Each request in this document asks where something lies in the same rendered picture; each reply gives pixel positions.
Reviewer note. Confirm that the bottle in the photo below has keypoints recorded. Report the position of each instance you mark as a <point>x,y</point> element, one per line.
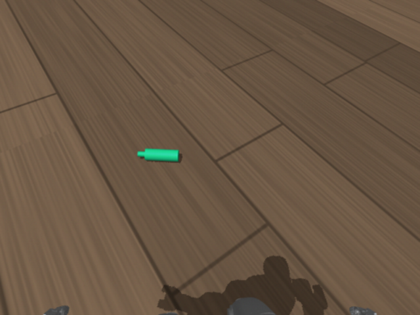
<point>159,154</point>

